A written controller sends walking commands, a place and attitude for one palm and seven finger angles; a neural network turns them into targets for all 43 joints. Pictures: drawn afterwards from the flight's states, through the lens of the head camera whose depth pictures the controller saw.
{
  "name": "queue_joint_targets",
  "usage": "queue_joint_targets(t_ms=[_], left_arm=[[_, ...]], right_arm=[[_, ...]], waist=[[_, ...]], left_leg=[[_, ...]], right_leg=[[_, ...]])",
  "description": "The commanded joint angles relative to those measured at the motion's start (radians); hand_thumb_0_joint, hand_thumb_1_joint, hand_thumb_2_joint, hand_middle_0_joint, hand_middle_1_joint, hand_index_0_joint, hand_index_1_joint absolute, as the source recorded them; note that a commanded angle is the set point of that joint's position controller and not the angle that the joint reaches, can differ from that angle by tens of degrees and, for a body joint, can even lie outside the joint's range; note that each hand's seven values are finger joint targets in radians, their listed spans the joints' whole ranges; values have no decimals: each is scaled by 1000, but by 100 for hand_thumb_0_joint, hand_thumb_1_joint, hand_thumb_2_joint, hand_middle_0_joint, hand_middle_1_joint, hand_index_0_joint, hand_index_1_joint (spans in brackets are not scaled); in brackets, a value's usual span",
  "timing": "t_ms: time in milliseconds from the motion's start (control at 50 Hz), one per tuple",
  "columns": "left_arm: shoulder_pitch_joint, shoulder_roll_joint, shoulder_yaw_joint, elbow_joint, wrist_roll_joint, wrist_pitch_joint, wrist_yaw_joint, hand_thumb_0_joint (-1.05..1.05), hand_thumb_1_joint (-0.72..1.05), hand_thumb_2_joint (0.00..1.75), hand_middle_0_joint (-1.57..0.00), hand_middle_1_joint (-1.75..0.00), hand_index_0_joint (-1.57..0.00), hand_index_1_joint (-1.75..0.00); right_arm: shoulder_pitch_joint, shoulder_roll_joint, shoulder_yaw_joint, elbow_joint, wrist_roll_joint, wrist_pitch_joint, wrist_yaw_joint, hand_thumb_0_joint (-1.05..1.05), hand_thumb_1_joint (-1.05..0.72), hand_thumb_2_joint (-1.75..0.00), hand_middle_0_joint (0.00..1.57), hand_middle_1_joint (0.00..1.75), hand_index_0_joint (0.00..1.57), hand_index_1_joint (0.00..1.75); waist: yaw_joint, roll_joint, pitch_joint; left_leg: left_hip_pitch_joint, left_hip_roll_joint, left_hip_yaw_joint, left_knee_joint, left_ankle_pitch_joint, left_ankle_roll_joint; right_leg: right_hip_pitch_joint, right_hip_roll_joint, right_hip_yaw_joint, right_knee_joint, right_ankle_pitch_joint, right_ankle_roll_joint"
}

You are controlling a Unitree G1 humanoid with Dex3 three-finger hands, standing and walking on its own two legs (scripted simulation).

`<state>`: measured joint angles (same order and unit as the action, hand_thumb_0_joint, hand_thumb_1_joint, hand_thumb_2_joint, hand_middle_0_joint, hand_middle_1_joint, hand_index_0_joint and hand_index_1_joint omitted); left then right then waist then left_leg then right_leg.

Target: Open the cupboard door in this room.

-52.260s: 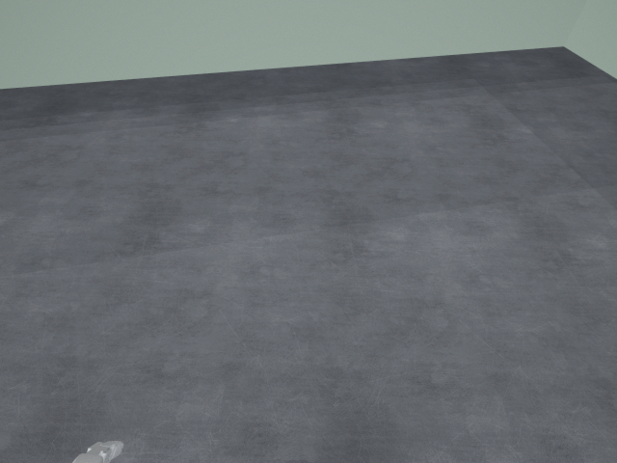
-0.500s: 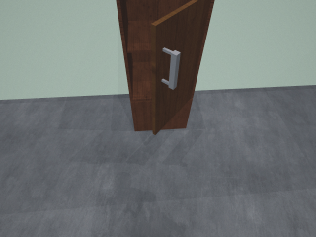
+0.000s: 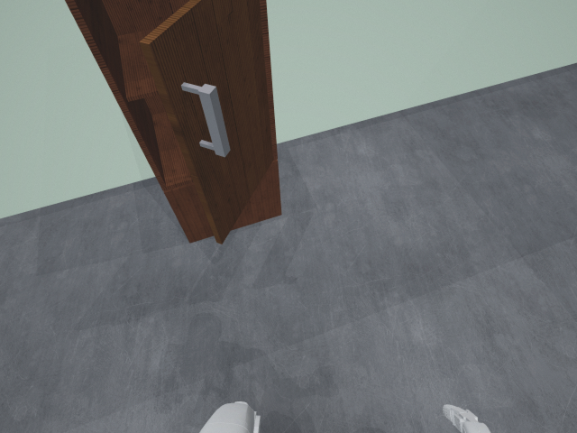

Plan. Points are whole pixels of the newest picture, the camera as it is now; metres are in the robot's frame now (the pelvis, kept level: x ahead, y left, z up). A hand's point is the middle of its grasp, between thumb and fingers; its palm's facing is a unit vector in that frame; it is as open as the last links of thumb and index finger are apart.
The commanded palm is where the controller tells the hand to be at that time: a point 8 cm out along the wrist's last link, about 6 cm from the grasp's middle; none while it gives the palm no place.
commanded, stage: walk to a spot facing it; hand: left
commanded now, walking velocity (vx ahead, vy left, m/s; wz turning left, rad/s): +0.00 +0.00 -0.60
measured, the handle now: (206, 120) +0.63 +0.21 +0.02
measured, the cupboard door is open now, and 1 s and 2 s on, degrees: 47 47 47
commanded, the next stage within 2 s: none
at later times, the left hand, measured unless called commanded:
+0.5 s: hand (191, 385) +0.19 +0.19 -0.17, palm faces -0.30 -0.91 -0.27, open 7.4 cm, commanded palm none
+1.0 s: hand (243, 337) +0.28 +0.11 -0.17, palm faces -0.58 -0.81 -0.12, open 7.4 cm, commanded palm none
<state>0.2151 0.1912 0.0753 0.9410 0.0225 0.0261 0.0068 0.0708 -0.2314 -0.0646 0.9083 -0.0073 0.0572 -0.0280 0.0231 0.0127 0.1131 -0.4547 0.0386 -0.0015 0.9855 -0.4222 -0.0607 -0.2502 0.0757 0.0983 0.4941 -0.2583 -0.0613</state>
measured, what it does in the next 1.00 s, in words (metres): steps on the spot, turning right: left foot, then right foot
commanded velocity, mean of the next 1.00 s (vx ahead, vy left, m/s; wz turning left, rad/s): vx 0.15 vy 0.00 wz -0.60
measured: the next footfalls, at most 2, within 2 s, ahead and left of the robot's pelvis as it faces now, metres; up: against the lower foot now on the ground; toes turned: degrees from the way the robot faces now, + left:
left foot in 0.16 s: +0.05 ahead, +0.15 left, +0.00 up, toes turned -5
right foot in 0.48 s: +0.02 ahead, -0.12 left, +0.00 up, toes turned -21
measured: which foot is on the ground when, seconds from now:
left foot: up 0.00-0.14, down 0.16-0.48, up 0.50-0.80, down 0.82-1.00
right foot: down 0.00-0.14, up 0.16-0.46, down 0.48-0.82, up 0.84-1.00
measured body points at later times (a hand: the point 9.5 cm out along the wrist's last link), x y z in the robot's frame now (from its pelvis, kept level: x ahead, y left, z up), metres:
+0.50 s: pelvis +0.01 +0.01 -0.02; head +0.07 -0.02 +0.43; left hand +0.21 +0.24 -0.15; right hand -0.04 -0.25 -0.17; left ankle +0.01 +0.15 -0.73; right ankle -0.01 -0.10 -0.75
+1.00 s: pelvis +0.10 +0.01 +0.01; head +0.15 +0.01 +0.45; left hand +0.31 +0.16 -0.16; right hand -0.05 -0.19 -0.12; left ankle +0.11 +0.11 -0.74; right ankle +0.02 -0.12 -0.63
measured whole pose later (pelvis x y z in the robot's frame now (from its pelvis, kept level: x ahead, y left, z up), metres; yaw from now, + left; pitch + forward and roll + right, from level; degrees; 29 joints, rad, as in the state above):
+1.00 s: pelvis +0.10 +0.01 +0.01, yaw -36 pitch +1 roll -2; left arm 0.17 0.22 0.09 0.95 0.03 0.03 -0.06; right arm 0.38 -0.17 0.00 0.93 -0.03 -0.06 -0.03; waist -0.01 -0.03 0.06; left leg -0.13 0.09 0.20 0.43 -0.32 0.02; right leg -0.61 -0.03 -0.02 1.20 -0.27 0.00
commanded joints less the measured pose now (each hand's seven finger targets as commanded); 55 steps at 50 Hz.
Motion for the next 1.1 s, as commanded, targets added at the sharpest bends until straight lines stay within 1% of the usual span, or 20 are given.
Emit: queue_joint_targets(t_ms=[0,80,100,120,140,160,280,360,420,440,460,480,540,640,720,760,800,820,920,1080], left_arm=[[65,218,58,-63,6,-10,15,0,90,90,-20,-30,-20,-30],[-9,206,57,-81,-3,-4,12,0,90,90,-20,-30,-20,-30],[-22,176,49,-92,-10,-2,8,0,90,90,-20,-30,-20,-30],[14,118,35,-108,-16,-1,-5,0,90,90,-20,-30,-20,-30],[-14,131,33,-133,-7,-5,-13,0,90,90,-20,-30,-20,-30],[-53,149,38,-126,8,-1,-21,0,90,90,-20,-30,-20,-30],[-80,97,17,-115,-4,6,-48,0,90,90,-20,-30,-20,-30],[-120,94,11,-124,-4,2,-50,0,90,90,-20,-30,-20,-30],[-22,132,19,-94,-4,-5,-44,0,90,90,-20,-30,-20,-30],[53,198,32,-72,1,-13,-34,0,90,90,-20,-30,-20,-30],[117,319,59,-54,7,-21,-15,0,90,90,-20,-30,-20,-30],[147,336,54,-46,-9,-18,-4,0,90,90,-20,-30,-20,-30],[-16,238,40,-95,-3,-1,16,0,90,90,-20,-30,-20,-30],[-48,251,39,-104,9,-15,-4,0,90,90,-20,-30,-20,-30],[-55,249,44,-99,8,-25,-18,0,90,90,-20,-30,-20,-30],[-108,208,40,-112,0,-24,-24,0,90,90,-20,-30,-20,-30],[-152,83,11,-181,-10,-28,-41,0,90,90,-20,-30,-20,-30],[-216,126,18,-195,7,-41,-53,0,90,90,-20,-30,-20,-30],[-127,46,9,-97,13,-33,-78,0,90,90,-20,-30,-20,-30],[-294,1,-14,-117,5,-24,-81,0,90,90,-20,-30,-20,-30]], right_arm=[[-15,-62,-11,-91,4,-35,-10,0,-90,-90,20,30,20,30],[116,-65,-6,-64,10,-54,-20,0,-90,-90,20,30,20,30],[170,-105,-12,-49,4,-65,-25,0,-90,-90,20,30,20,30],[180,-207,-30,-60,-10,-70,-26,0,-90,-90,20,30,20,30],[208,-238,-30,-75,-19,-60,-31,0,-90,-90,20,30,20,30],[203,-208,-20,-74,-28,-63,-31,0,-90,-90,20,30,20,30],[180,-165,-11,-80,-26,-64,-27,0,-90,-90,20,30,20,30],[228,-187,-23,-60,-26,-57,-17,0,-90,-90,20,30,20,30],[193,-197,-29,-69,-17,-50,-7,0,-90,-90,20,30,20,30],[186,-168,-26,-78,-7,-49,-1,0,-90,-90,20,30,20,30],[140,-84,-4,-128,1,-47,5,0,-90,-90,20,30,20,30],[118,-125,-4,-129,1,-35,-5,0,-90,-90,20,30,20,30],[114,-115,-9,-94,-5,-28,0,0,-90,-90,20,30,20,30],[139,-84,-10,-78,-14,-35,25,0,-90,-90,20,30,20,30],[183,-78,-11,-76,-11,-63,26,0,-90,-90,20,30,20,30],[327,-90,-9,-29,-12,-85,13,0,-90,-90,20,30,20,30],[501,-260,-36,3,-40,-103,-10,0,-90,-90,20,30,20,30],[473,-251,-29,-8,-34,-106,-8,0,-90,-90,20,30,20,30],[393,-80,28,1,-20,-134,-13,0,-90,-90,20,30,20,30],[522,-55,37,87,-28,-135,-16,0,-90,-90,20,30,20,30]], waist=[[22,-154,-158],[-47,-116,-198],[-70,-20,-213],[-57,260,-226],[-67,268,-174],[-70,158,-127],[-40,189,-167],[-63,210,-151],[0,160,-168],[38,12,-212],[72,-333,-221],[93,-263,-210],[18,-253,-174],[-8,-167,-96],[-28,-164,-85],[-106,-106,-101],[-170,362,-91],[-158,213,-45],[-59,144,-49],[-91,130,9]], left_leg=[[-38,-16,-14,-116,-25,4],[229,-25,-18,-473,143,20],[399,64,-84,-612,230,49],[524,328,-350,-671,369,146],[419,483,-444,-695,464,264],[332,443,-398,-698,483,274],[417,254,7,-561,809,178],[379,278,37,-537,769,162],[273,256,86,-410,621,98],[126,211,141,-248,449,46],[-144,46,204,17,-166,-13],[-149,53,43,131,-241,-4],[-140,81,8,170,-74,-12],[-4,37,61,-64,-23,-10],[127,-8,79,-281,-19,6],[403,-10,88,-525,70,17],[566,464,-517,-837,-326,182],[475,525,-570,-853,-296,248],[466,264,19,-724,487,92],[497,290,184,-741,624,130]], right_leg=[[185,-268,312,-77,557,-149],[46,-204,305,10,506,-76],[-95,-129,236,79,340,-20],[-296,4,83,254,-126,49],[-338,-12,-35,478,-392,86],[-333,-43,-19,611,-351,96],[-268,-94,-142,463,-214,114],[-144,-71,-193,260,-176,86],[76,-64,-205,14,45,57],[274,-173,-79,-63,254,13],[392,-455,295,-115,594,-116],[307,-493,297,-109,624,-189],[200,-334,188,-124,278,-139],[-3,-283,228,-240,-245,-135],[-68,-253,279,-230,-339,-133],[-240,-176,214,-112,-357,-75],[-581,5,-90,446,-387,45],[-598,-108,-25,567,-298,37],[-542,-142,-120,762,19,67],[-515,-147,-203,435,96,53]])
